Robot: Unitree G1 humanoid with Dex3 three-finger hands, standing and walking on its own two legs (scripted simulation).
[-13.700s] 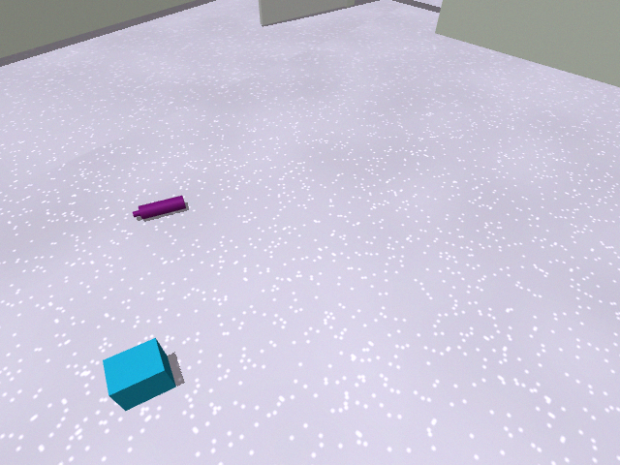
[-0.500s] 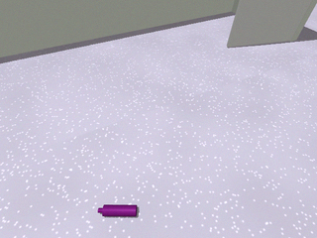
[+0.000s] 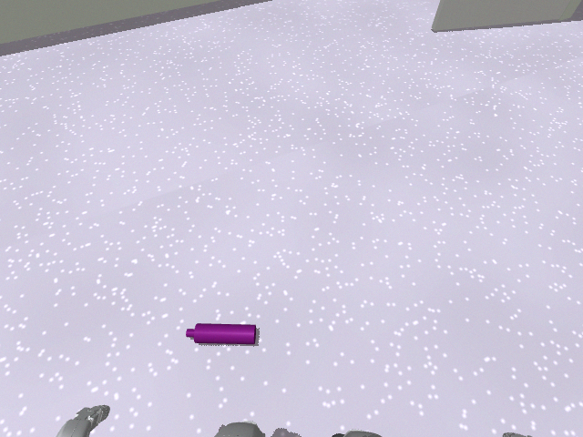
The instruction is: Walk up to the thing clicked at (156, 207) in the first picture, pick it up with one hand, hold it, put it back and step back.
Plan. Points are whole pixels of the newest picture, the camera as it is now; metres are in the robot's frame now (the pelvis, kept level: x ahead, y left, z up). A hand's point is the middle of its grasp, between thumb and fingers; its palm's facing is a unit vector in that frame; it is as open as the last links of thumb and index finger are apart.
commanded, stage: walk up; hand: left
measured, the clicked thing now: (221, 333) +0.47 +0.25 -0.74
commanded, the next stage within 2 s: none
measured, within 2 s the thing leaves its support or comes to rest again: neither
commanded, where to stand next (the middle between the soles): +0.07 +0.00 m, yaw -1 degrees
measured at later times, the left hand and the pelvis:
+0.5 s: hand out of the picture +0.01 +0.30 -0.17, palm faces -0.12 -0.92 -0.37, open 7.4 cm; pelvis -0.11 +0.04 -0.01, yaw -5 degrees
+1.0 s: hand out of the picture -0.12 +0.27 -0.16, palm faces -0.01 -0.94 -0.34, open 7.4 cm; pelvis -0.25 +0.01 -0.01, yaw -2 degrees
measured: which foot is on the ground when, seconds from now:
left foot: up 0.00-0.10, down 0.12-0.58, up 0.60-0.84, down 0.86-1.00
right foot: down 0.00-0.12, up 0.14-0.52, down 0.54-0.88, up 0.90-1.00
